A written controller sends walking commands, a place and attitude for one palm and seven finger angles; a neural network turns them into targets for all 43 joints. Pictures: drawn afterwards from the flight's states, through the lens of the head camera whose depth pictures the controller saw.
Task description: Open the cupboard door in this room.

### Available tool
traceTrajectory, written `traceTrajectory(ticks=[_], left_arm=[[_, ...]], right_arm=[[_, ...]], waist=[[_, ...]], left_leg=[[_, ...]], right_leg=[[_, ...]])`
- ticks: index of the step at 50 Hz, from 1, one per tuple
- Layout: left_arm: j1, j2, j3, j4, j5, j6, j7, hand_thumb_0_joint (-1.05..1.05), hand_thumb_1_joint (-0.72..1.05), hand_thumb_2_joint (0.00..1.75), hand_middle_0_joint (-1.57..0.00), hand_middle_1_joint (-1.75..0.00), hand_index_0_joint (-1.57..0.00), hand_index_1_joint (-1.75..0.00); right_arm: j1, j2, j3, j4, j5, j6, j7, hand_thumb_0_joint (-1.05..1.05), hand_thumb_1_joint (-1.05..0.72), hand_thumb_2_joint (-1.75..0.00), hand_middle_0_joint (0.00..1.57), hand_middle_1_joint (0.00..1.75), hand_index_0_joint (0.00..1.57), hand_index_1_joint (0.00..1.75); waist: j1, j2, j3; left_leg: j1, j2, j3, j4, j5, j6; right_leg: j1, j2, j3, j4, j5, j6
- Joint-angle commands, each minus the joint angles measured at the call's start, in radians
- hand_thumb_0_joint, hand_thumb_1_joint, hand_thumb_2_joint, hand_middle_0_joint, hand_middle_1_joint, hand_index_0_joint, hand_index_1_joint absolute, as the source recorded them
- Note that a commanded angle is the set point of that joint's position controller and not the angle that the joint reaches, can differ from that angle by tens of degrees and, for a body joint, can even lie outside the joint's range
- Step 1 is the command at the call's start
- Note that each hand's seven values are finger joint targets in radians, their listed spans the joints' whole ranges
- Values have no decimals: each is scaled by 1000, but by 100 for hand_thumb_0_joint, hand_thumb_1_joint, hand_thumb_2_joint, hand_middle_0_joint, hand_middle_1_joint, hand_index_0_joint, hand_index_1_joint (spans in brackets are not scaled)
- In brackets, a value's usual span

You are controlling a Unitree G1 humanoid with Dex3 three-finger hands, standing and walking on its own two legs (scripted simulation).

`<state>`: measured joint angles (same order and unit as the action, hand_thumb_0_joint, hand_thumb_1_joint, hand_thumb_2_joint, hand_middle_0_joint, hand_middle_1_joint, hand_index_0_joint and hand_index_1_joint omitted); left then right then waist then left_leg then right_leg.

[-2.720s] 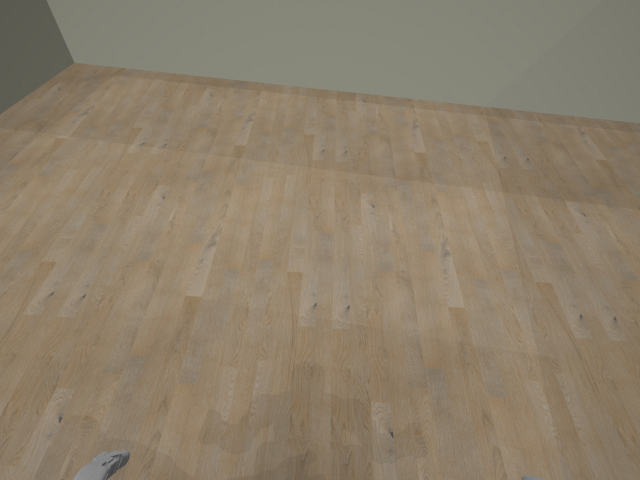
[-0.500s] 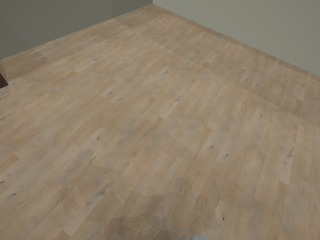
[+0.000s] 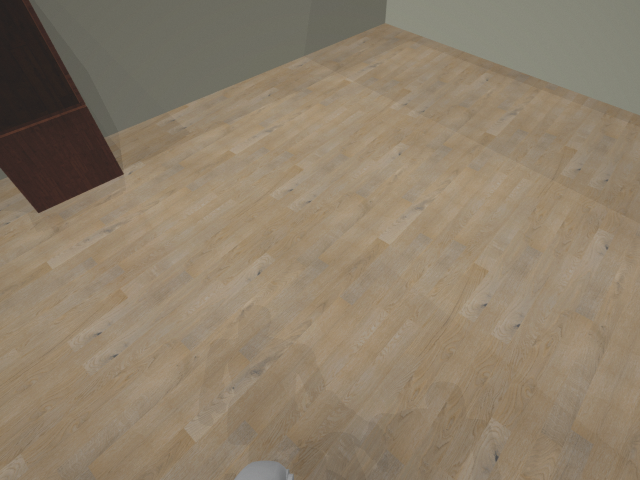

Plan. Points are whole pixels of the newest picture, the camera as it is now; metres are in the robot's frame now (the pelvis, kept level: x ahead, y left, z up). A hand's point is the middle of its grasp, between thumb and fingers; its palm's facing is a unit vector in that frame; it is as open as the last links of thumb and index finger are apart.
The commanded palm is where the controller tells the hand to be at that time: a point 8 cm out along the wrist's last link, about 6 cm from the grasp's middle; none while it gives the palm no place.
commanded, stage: turn or walk to find it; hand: left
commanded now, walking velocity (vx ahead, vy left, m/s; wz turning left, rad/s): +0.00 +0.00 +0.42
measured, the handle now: out of the picture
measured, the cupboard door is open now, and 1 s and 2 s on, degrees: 0 0 0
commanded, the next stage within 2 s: stand and wait in 0.50 s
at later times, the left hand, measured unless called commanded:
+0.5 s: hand out of the picture +0.00 +0.28 -0.17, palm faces +0.25 -0.94 -0.24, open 7.4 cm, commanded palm none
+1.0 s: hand out of the picture -0.06 +0.19 -0.16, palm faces +0.32 -0.92 -0.24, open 7.3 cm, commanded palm none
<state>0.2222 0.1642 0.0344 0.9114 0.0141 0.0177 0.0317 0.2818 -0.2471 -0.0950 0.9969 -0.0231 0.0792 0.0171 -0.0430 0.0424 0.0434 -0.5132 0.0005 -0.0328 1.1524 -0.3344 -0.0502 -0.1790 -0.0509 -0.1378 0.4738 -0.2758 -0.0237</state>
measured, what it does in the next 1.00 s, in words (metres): steps on the spot, turning left: left foot, then right foot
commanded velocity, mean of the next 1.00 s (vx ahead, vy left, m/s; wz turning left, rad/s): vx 0.00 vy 0.00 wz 0.20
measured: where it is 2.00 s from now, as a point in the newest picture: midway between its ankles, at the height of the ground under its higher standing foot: outside the picture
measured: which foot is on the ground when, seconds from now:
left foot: up 0.00-0.22, down 0.24-0.72, up 0.74-1.00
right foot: down 0.00-0.24, up 0.26-0.70, down 0.72-1.00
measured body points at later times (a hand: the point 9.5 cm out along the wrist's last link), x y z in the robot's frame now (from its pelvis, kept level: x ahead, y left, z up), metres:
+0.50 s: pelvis -0.02 +0.06 +0.00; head +0.00 +0.08 +0.45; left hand -0.02 +0.33 -0.15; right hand +0.11 -0.17 -0.13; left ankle -0.04 +0.15 -0.74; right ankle -0.01 -0.10 -0.67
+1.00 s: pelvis -0.04 +0.01 +0.00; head -0.03 -0.01 +0.45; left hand -0.07 +0.24 -0.14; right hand +0.04 -0.22 -0.17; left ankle -0.10 +0.15 -0.71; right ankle -0.01 -0.08 -0.74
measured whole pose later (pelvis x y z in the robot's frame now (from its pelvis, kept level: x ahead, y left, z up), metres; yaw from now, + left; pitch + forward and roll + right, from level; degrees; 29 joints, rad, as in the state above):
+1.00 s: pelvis -0.04 +0.01 +0.00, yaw +16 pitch -2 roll +1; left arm 0.26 0.15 0.02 1.03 0.02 0.00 0.03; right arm 0.27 -0.20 -0.05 1.09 -0.01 0.05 -0.01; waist 0.00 0.04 0.03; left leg -0.28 0.05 0.00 0.74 -0.41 -0.03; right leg -0.19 0.00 -0.10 0.46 -0.25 -0.05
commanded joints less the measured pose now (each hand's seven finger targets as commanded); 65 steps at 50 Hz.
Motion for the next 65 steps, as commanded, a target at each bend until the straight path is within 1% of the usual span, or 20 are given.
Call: traceTrajectory(ticks=[1, 6, 10, 11, 12, 13, 15, 18, 28, 33, 34, 35, 36, 37, 38, 42, 48, 52, 55, 65], left_arm=[[25, 195, 49, -56, 11, -25, 10, 0, 90, 90, -20, -30, -20, -30], [88, 242, 66, -22, 21, -19, 5, 0, 90, 90, -20, -30, -20, -30], [58, 241, 69, -7, 8, -10, 1, 0, 90, 90, -20, -30, -20, -30], [66, 207, 62, -22, -1, -4, -2, 0, 90, 90, -20, -30, -20, -30], [58, 135, 45, -58, -4, -1, -8, 0, 90, 90, -20, -30, -20, -30], [2, 144, 37, -66, 5, 11, -1, 0, 90, 90, -20, -30, -20, -30], [-45, 144, 47, -48, 7, 21, -3, 0, 90, 90, -20, -30, -20, -30], [-8, 146, 48, -20, 1, 14, -16, 0, 90, 90, -20, -30, -20, -30], [-53, 121, 36, -44, -1, 18, -10, 0, 90, 90, -20, -30, -20, -30], [33, 108, 25, -5, -7, -1, -3, 0, 90, 90, -20, -30, -20, -30], [67, 121, 25, 13, -4, -10, 0, 0, 90, 90, -20, -30, -20, -30], [82, 163, 28, 21, 5, -24, 5, 0, 90, 90, -20, -30, -20, -30], [74, 231, 35, 24, 11, -35, 9, 0, 90, 90, -20, -30, -20, -30], [72, 251, 33, 10, 9, -31, 4, 0, 90, 90, -20, -30, -20, -30], [26, 229, 32, 5, 8, -30, 6, 0, 90, 90, -20, -30, -20, -30], [-12, 153, 14, 22, 2, -31, 1, 0, 90, 90, -20, -30, -20, -30], [91, 148, 20, 87, 10, -36, 5, 0, 90, 90, -20, -30, -20, -30], [71, 132, 11, 124, -6, -34, 7, 0, 90, 90, -20, -30, -20, -30], [102, 72, -5, 144, -11, -28, 3, 0, 90, 90, -20, -30, -20, -30], [100, 100, 13, 166, 3, -1, 2, 0, 90, 90, -20, -30, -20, -30]], right_arm=[[-60, -45, -3, -73, 0, -19, -2, 0, -90, -90, 20, 30, 20, 30], [-128, -22, 17, -95, 12, -37, -4, 0, -90, -90, 20, 30, 20, 30], [-26, -50, 14, -69, 14, -56, -9, 0, -90, -90, 20, 30, 20, 30], [14, -117, 2, -62, 9, -68, -11, 0, -90, -90, 20, 30, 20, 30], [44, -213, -19, -65, 5, -74, -17, 0, -90, -90, 20, 30, 20, 30], [81, -237, -26, -50, 7, -62, -22, 0, -90, -90, 20, 30, 20, 30], [8, -176, -10, -58, -1, -68, -37, 0, -90, -90, 20, 30, 20, 30], [-73, -141, 10, -85, 3, -76, -44, 0, -90, -90, 20, 30, 20, 30], [-41, -141, 1, -89, -4, -67, -39, 0, -90, -90, 20, 30, 20, 30], [-64, -121, 8, -73, -1, -67, -38, 0, -90, -90, 20, 30, 20, 30], [-69, -106, 12, -65, 6, -69, -35, 0, -90, -90, 20, 30, 20, 30], [-49, -55, 20, -59, 15, -72, -31, 0, -90, -90, 20, 30, 20, 30], [-42, 4, 37, -76, 20, -70, -29, 0, -90, -90, 20, 30, 20, 30], [-69, -32, 27, -83, 13, -59, -31, 0, -90, -90, 20, 30, 20, 30], [-63, -40, 19, -68, 8, -44, -30, 0, -90, -90, 20, 30, 20, 30], [-1, -13, 25, 16, 7, -37, -24, 0, -90, -90, 20, 30, 20, 30], [-39, 20, 40, 30, 12, -52, -35, 0, -90, -90, 20, 30, 20, 30], [47, 32, 54, 89, 15, -69, -46, 0, -90, -90, 20, 30, 20, 30], [21, -25, 57, 101, 11, -89, -56, 0, -90, -90, 20, 30, 20, 30], [-21, -34, 50, 66, 8, -61, -45, 0, -90, -90, 20, 30, 20, 30]], waist=[[52, -189, 17], [94, -241, -38], [32, -202, -118], [9, -34, -160], [-3, 258, -153], [-32, 193, -160], [-13, 183, -69], [30, 125, -37], [10, 94, -59], [57, 88, -93], [74, 36, -104], [74, -92, -114], [60, -309, -85], [81, -294, -53], [62, -275, -23], [28, -169, 33], [75, -187, -10], [34, -153, -54], [62, -4, -55], [63, 24, 89]], left_leg=[[-40, 36, 31, -69, -48, -25], [85, 25, 100, -363, -138, -11], [320, 17, 121, -713, 117, 11], [478, 121, 3, -780, 317, 46], [595, 376, -315, -786, 731, 168], [521, 426, -290, -776, 793, 252], [409, 334, -232, -806, 617, 235], [408, 248, -138, -787, 703, 206], [390, 231, -229, -814, 509, 230], [306, 194, -224, -760, 456, 194], [255, 160, -200, -715, 376, 156], [168, 92, -131, -618, 214, 96], [61, -19, -23, -525, -69, 39], [90, -19, -34, -411, -209, 39], [122, 2, -53, -335, -185, 42], [126, 19, 1, -233, -57, 30], [184, 49, 46, -463, -103, 17], [398, 52, 52, -755, 130, 26], [411, 169, -28, -775, 336, 74], [161, 134, -91, -837, 35, 94]], right_leg=[[22, -268, 159, -177, 203, -111], [81, -299, 134, -78, 435, -127], [34, -259, 40, 98, 460, -30], [-98, -198, -18, 244, 272, 28], [-379, -71, -40, 437, -278, 102], [-352, -63, 55, 567, -381, 90], [-376, -77, 107, 643, -277, 87], [-364, -62, 108, 638, -163, 101], [-247, -13, 105, 381, -170, 102], [-28, 17, 94, 83, -27, 79], [68, 4, 101, -55, 83, 77], [166, -102, 213, -145, 131, 53], [158, -294, 426, -191, 217, -29], [33, -368, 460, -223, 220, -116], [-59, -332, 423, -248, 101, -142], [-64, -192, 255, -220, 171, -106], [31, -213, 266, -173, 362, -143], [-23, -158, 221, -109, 328, -73], [-42, -59, 153, -98, 196, 8], [-49, -67, 87, -57, -40, 41]])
